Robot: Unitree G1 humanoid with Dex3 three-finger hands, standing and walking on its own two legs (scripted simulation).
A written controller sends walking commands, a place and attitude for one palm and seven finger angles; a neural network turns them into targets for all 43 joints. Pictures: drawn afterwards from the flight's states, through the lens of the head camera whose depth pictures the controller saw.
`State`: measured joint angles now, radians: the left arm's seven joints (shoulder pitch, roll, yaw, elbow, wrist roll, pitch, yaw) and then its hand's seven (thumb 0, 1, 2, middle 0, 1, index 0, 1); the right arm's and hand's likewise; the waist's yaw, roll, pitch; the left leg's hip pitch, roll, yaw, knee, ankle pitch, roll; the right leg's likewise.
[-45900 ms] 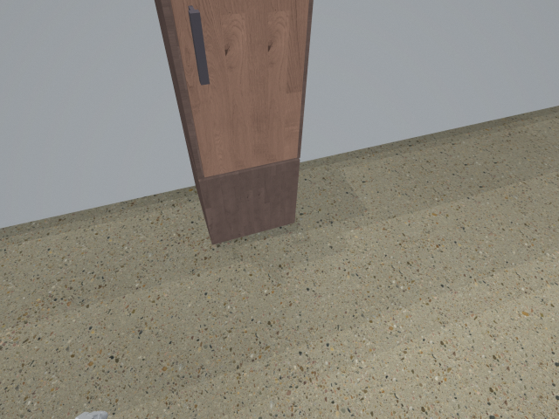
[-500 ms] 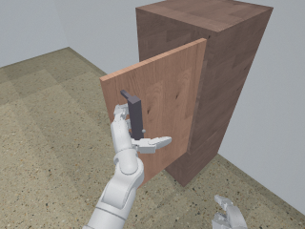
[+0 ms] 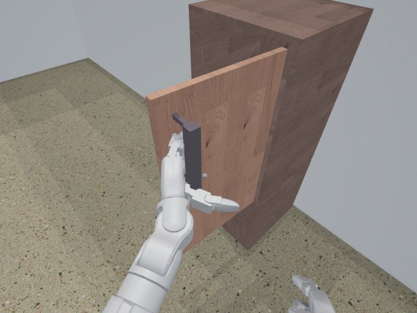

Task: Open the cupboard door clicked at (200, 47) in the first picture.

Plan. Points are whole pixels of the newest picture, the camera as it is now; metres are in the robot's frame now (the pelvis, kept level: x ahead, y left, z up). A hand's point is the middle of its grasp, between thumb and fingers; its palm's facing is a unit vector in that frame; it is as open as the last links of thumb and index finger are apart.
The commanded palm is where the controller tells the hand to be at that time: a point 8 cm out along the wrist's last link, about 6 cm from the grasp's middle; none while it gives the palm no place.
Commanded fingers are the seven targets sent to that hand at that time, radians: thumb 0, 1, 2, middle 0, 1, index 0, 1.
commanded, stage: slide the hand sideways off the handle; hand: left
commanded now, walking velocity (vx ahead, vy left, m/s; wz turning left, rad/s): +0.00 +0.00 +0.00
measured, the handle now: (186, 155) +0.38 +0.08 +0.13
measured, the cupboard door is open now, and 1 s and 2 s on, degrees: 86 88 88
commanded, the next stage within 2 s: draw the hand back to the body in 1.10 s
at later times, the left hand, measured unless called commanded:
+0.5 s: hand (194, 194) +0.28 +0.06 +0.13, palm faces -0.05 -1.00 +0.00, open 16.3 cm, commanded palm +0.25 +0.11 +0.12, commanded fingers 0.00 -0.50 0.30 -0.15 -0.30 -0.15 -0.30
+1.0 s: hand (159, 219) +0.23 +0.11 +0.12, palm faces +0.00 -1.00 -0.04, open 16.3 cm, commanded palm +0.20 +0.16 +0.12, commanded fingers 0.00 -0.50 0.30 -0.15 -0.30 -0.15 -0.30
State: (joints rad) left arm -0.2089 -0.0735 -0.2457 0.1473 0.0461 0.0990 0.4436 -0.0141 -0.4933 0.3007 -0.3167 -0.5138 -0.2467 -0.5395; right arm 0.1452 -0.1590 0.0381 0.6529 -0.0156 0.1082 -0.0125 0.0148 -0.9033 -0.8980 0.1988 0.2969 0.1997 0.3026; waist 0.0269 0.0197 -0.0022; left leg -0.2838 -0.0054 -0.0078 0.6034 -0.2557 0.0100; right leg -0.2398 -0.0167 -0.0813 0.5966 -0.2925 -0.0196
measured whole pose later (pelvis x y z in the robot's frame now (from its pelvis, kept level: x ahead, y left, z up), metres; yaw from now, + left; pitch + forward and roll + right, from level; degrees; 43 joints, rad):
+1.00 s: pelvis +0.04 -0.02 +0.00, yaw +0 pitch -2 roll +0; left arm 0.47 0.16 -0.02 -0.43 -0.18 0.01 -0.09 -0.02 -0.50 0.30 -0.15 -0.31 -0.15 -0.30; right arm 0.23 -0.22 0.06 0.51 0.02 -0.09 -0.05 0.02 -0.90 -0.90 0.20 0.30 0.20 0.30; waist 0.05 0.05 -0.04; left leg -0.27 0.03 -0.02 0.63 -0.33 -0.02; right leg -0.23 0.02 -0.09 0.62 -0.37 -0.05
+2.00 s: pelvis +0.04 +0.00 +0.01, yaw -1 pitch -4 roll -1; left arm 0.50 0.29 0.15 -0.45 -0.05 -0.07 0.11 -0.01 -0.09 0.47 -0.17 -0.31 -0.17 -0.30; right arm 0.20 -0.21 0.06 0.61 -0.01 -0.14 -0.08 0.02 -0.90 -0.90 0.20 0.30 0.20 0.30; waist 0.07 0.05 0.03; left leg -0.15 0.00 0.01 0.49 -0.26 0.01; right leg -0.10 0.00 -0.06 0.44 -0.27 -0.01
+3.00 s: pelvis +0.04 +0.00 +0.02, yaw -2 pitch -3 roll -1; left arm 0.47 0.35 0.36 -0.39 -0.06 -0.13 0.12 0.01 0.89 0.90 -0.21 -0.31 -0.21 -0.30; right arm 0.18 -0.22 0.03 0.63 0.00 -0.06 -0.07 0.02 -0.90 -0.90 0.20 0.30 0.20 0.30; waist 0.05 0.07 0.02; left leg -0.14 0.03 0.01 0.44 -0.23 0.00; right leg -0.08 0.02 -0.06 0.36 -0.22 -0.02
